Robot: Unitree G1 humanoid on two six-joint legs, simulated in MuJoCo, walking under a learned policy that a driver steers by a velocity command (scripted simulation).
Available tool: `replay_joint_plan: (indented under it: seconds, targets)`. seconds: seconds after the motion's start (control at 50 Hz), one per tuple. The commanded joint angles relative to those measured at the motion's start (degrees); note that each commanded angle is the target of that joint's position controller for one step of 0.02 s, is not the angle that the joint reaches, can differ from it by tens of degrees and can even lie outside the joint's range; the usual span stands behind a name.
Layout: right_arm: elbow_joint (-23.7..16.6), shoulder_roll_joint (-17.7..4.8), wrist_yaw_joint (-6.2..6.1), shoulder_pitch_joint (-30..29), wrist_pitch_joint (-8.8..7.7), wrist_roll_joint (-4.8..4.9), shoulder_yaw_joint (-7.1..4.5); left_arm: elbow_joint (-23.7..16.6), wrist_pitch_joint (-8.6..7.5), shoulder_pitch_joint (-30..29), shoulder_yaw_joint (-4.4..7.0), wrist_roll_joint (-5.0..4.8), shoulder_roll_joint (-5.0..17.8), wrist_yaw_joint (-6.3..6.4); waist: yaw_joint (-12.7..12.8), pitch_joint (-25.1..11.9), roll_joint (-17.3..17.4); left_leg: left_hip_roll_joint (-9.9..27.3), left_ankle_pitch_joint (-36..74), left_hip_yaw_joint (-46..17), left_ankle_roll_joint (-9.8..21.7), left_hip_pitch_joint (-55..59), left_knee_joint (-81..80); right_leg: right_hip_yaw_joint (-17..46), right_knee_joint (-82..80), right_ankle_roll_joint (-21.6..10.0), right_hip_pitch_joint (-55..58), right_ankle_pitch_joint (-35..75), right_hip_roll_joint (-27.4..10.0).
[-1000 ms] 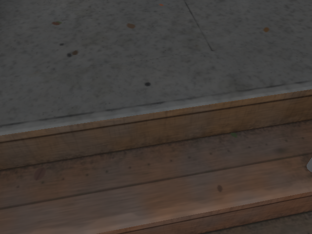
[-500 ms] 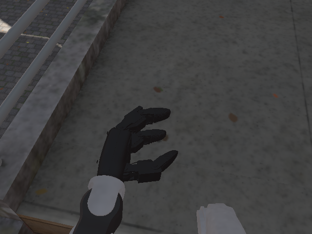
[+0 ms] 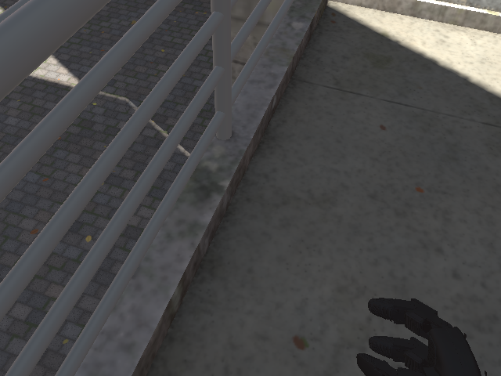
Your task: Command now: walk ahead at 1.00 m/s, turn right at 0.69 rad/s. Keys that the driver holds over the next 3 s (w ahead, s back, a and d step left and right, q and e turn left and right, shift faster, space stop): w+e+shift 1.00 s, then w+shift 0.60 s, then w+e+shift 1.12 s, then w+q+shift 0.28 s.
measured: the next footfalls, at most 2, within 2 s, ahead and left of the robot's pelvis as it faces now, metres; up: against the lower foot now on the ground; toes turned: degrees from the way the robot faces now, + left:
right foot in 0.36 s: +0.48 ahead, -0.12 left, +0.00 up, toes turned -17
left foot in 0.80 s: +0.94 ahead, -0.18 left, +0.00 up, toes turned -46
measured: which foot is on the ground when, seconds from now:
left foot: down 0.00-0.38, up 0.40-0.78, down 0.80-1.00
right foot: up 0.00-0.34, down 0.36-0.78, up 0.80-1.00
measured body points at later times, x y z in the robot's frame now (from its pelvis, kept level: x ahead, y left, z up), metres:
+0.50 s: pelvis +0.41 -0.09 +0.07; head +0.43 -0.08 +0.52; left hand +0.53 +0.18 -0.06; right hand +0.53 -0.37 +0.00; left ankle +0.34 +0.12 -0.50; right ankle +0.44 -0.11 -0.64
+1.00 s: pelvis +0.83 -0.27 +0.09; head +0.85 -0.28 +0.54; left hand +1.17 -0.25 +0.02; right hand +0.61 -0.49 -0.01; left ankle +0.91 -0.15 -0.64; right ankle +0.75 -0.31 -0.52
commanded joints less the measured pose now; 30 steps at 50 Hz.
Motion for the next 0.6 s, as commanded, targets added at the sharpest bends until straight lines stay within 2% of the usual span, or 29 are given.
replay_joint_plan:
  seconds: [0.02, 0.04, 0.06, 0.08, 0.1, 0.12, 0.14, 0.16, 0.18, 0.2, 0.22, 0.26, 0.28, 0.3, 0.32, 0.34, 0.36, 0.38, 0.4, 0.42, 0.44, 0.46, 0.48, 0.5, 0.52, 0.54, 0.56, 0.58, 0.6]
  targets:
    - [5.8, -6.5, -1.34, 8.2, -2.74, -1.08, -4.61, -14.1, 2.48, -13.2, -0.79, 2.97, -0.6, 0.87, -3.8, 1.1, 0.3, 12.7, -0.5, -28.0, 5.4, 24.5, -39.8, -0.2, 21.4, -1.6, -29.5, -0.2, -2.9]
    - [9.1, -5.6, -1.52, 11.8, -2.45, -1.90, -4.34, -15.0, 4.23, -13.2, -2.10, 2.71, -3.3, 0.76, -1.3, 1.1, 1.3, 11.2, 5.0, -21.8, 3.8, 26.8, -38.9, -0.2, 23.1, -2.1, -33.5, -5.3, -2.4]
    - [12.0, -3.7, -2.15, 14.2, -2.63, -2.02, -3.72, -15.5, 5.05, -11.3, -3.27, 1.59, -4.5, 0.69, -0.1, 0.4, 5.9, 12.2, 8.5, -17.1, 2.8, 29.4, -40.5, 0.3, 24.9, -2.4, -35.4, -8.5, -1.9]
    - [13.2, -4.9, -1.86, 15.3, -2.22, -1.76, -3.71, -15.1, 6.26, -12.0, -3.30, 1.20, -2.5, 0.35, 0.5, 1.8, 3.5, 10.5, 6.0, -12.3, 1.4, 28.8, -44.3, 0.7, 17.6, -2.5, -34.9, -10.5, -2.7]
    - [12.1, -5.2, -1.64, 13.4, -2.62, -1.45, -3.32, -15.6, 6.78, -12.4, -2.91, 1.04, -0.5, 0.00, 1.8, 2.8, 4.1, 11.5, 6.9, -9.9, -0.2, 27.4, -47.9, 0.0, 11.4, -2.1, -33.1, -10.8, -3.1]
    - [11.5, -6.1, -0.81, 9.7, -2.82, -0.41, -3.26, -16.2, 7.15, -13.4, -3.50, 0.34, -0.1, -0.11, 3.7, 6.0, 5.4, 11.2, 16.9, -4.0, -3.1, 22.1, -50.8, -0.8, 3.3, -0.8, -28.7, -10.6, -4.2]
    - [10.8, -9.8, -1.50, 9.0, -2.93, -0.05, -4.34, -17.7, 7.60, -16.7, -3.57, 0.37, 1.4, -0.06, 3.8, 8.6, 5.9, 8.7, 23.9, 1.1, -4.1, 21.3, -53.8, -3.2, -3.7, -1.1, -26.5, -11.0, -2.7]
    - [11.1, -11.1, -1.63, 10.6, -2.49, -1.00, -4.66, -16.9, 7.87, -17.8, -3.01, -0.82, 3.6, -0.25, 2.6, 7.4, 4.6, 6.3, 25.5, 5.6, -3.2, 24.1, -57.7, -6.6, -9.7, -0.6, -23.1, -7.9, -2.6]
    - [10.8, -14.1, -2.17, 11.4, -2.63, -0.98, -5.32, -19.1, 7.50, -19.9, -2.94, -0.14, 4.5, -0.49, 2.7, 8.7, 8.3, 7.0, 26.7, 7.4, -1.8, 25.7, -61.4, -8.8, -17.2, -1.3, -21.2, -5.7, -3.8]
    - [11.1, -13.0, -2.24, 11.0, -1.92, -0.80, -5.41, -17.7, 7.26, -18.8, -2.66, -0.36, 5.1, -0.57, 2.9, 8.3, 7.1, 3.8, 27.9, 11.8, -1.0, 29.9, -62.2, -9.8, -26.8, -2.3, -16.4, -2.1, -4.4]
    - [10.5, -13.2, -2.63, 11.1, -0.62, -1.53, -5.69, -16.1, 7.14, -18.0, -2.90, -1.95, 4.1, -1.19, 2.9, 6.0, 5.5, 3.2, 30.6, 13.7, -0.8, 32.7, -63.1, -11.6, -35.1, -3.5, -10.2, -0.1, -3.7]
    - [10.1, -16.4, -3.74, 13.9, -0.32, -0.76, -6.17, -15.4, 6.31, -19.5, -2.28, -1.40, 5.8, -1.58, 2.2, 4.2, 3.5, 5.7, 55.9, 14.0, 0.2, 41.3, -61.6, -16.2, -42.1, -5.0, -3.4, 6.2, -1.1]
    - [9.5, -17.3, -3.81, 14.8, -0.10, 0.16, -6.42, -15.0, 5.96, -19.1, -2.44, -0.95, 6.6, -1.48, 2.4, 4.6, 3.9, 7.3, 69.1, 14.1, -0.5, 47.6, -57.4, -17.4, -46.1, -5.4, -4.2, 5.0, 0.5]
    - [9.5, -19.3, -3.26, 15.7, 0.00, 0.31, -7.27, -15.0, 5.70, -17.3, -2.32, -0.51, 7.5, -1.06, 3.5, 2.6, 4.7, 9.4, 78.6, 12.6, -0.9, 52.1, -53.4, -19.3, -46.9, -6.0, -2.8, 4.5, 0.9]
    - [9.2, -21.3, -3.08, 14.9, 0.93, -0.42, -7.87, -14.6, 5.97, -13.2, -1.82, -0.87, 9.7, -0.68, 6.9, -0.1, 6.9, 10.3, 85.5, 12.0, -0.5, 56.2, -45.6, -18.0, -48.6, -7.0, 0.2, -0.3, 1.0]
    - [8.5, -21.4, -2.70, 13.3, 1.88, 0.02, -8.37, -12.7, 6.14, -4.5, -0.78, -1.31, 11.6, -0.22, 9.6, -3.3, 8.3, 11.3, 89.8, 10.7, -0.2, 57.1, -33.9, -15.0, -51.6, -9.1, 5.9, -3.7, 1.3]
    - [8.2, -19.9, -1.81, 15.0, 3.05, 0.81, -8.27, -10.3, 5.00, 2.1, 0.35, -1.58, 12.9, 0.65, 10.2, -6.4, 6.9, 9.1, 80.3, 9.9, -0.5, 54.0, -17.7, -14.6, -56.7, -9.7, 14.5, -4.9, 5.3]
    - [7.7, -16.4, -0.25, 15.6, 3.36, -0.97, -6.88, -10.1, 5.14, 0.2, 2.11, -0.79, 16.3, 1.46, 8.0, -1.3, 3.0, 0.3, 44.8, 9.5, 1.1, 31.3, 6.9, -8.5, -47.4, -12.9, 25.0, -16.2, 4.5]
    - [2.6, -8.8, 0.59, 19.0, 3.32, -2.82, -5.64, -12.0, 5.58, -9.1, 2.42, -0.91, 20.4, 0.66, -4.2, -1.5, -10.8, -10.5, -0.8, 3.5, -2.4, 5.3, 24.0, 18.6, -53.4, -19.6, 35.0, -6.2, -5.2]
    - [-2.9, -8.9, 0.04, 12.8, 1.72, -2.25, -4.57, -14.3, 6.14, -8.2, 3.16, -0.12, 22.3, -0.62, -2.0, -6.7, -5.3, -10.2, 0.6, -7.0, -2.2, -2.0, 32.4, 36.2, -65.8, -22.1, 35.8, -16.3, -9.1]
    - [-2.2, -11.8, 0.79, 8.7, -0.12, -3.49, -4.38, -15.8, 5.95, -8.8, 2.48, 0.65, 19.5, -0.15, -0.5, -7.1, 1.0, -6.2, 4.4, -11.1, -0.6, -0.9, 26.2, 36.3, -71.8, -19.1, 30.5, -28.7, -11.0]
    - [-3.0, -12.9, 0.93, 6.7, -0.74, -2.57, -4.19, -14.5, 4.91, -7.7, 1.46, 0.91, 16.6, 0.37, -1.6, -3.7, 3.8, -4.8, 6.3, -11.9, -0.6, 1.0, 20.9, 36.5, -74.1, -17.0, 23.8, -31.0, -9.7]
    - [-4.1, -12.7, 0.46, 4.0, -0.82, -3.57, -3.73, -13.9, 3.85, -8.1, 0.63, 0.20, 15.6, 0.36, -3.3, -0.3, 6.7, -3.5, 6.8, -12.3, -1.1, 0.5, 17.3, 34.4, -74.4, -15.6, 19.6, -25.1, -9.1]
    - [-4.9, -12.8, 0.02, 4.8, -0.15, -2.82, -3.35, -12.9, 2.44, -8.4, -0.24, -0.18, 13.5, 0.72, -4.6, 3.7, 4.9, -2.7, 4.7, -12.7, -1.6, 0.4, 16.1, 33.4, -73.3, -15.5, 14.0, -25.7, -7.1]
    - [-4.9, -12.7, -0.92, 4.9, 1.19, -2.62, -2.61, -11.8, 1.76, -6.1, -0.56, -0.70, 13.8, 0.85, -5.1, 4.8, 7.4, -1.8, 3.5, -12.4, -1.6, -0.1, 15.5, 31.9, -74.4, -14.7, 9.3, -26.7, -6.0]
    - [-5.4, -11.8, -0.96, 5.2, 2.24, -3.20, -1.79, -10.4, 0.87, -4.6, -0.54, -0.36, 14.8, 1.22, -5.7, 6.3, 7.3, -0.8, 2.9, -12.4, -1.8, -2.1, 11.2, 31.4, -75.8, -14.8, 7.4, -27.7, -5.8]
    - [-6.4, -11.2, -0.85, 3.2, 2.53, -3.56, -0.93, -10.1, 1.27, -4.1, -0.71, -0.44, 14.6, 1.07, -4.9, 7.8, 6.7, 0.3, 5.5, -11.7, -1.8, -2.9, 4.9, 28.4, -77.6, -14.3, 5.6, -28.3, -3.5]
    - [-8.0, -12.0, -0.52, -0.1, 3.23, -3.83, -0.31, -9.8, 1.15, -4.3, -0.96, -0.32, 15.2, 0.90, -3.6, 8.5, 4.7, 1.0, 9.0, -10.9, -2.9, -0.8, -2.3, 26.4, -80.2, -14.2, 4.8, -25.3, -2.4]
    - [-8.8, -11.9, -0.11, -3.3, 3.30, -2.70, 0.02, -9.4, 1.37, -5.4, -1.15, -0.43, 13.9, 1.02, -3.9, 10.8, 5.3, 1.1, 15.1, -10.5, -3.6, 2.3, -11.9, 23.9, -80.5, -12.8, 1.7, -19.0, -1.1]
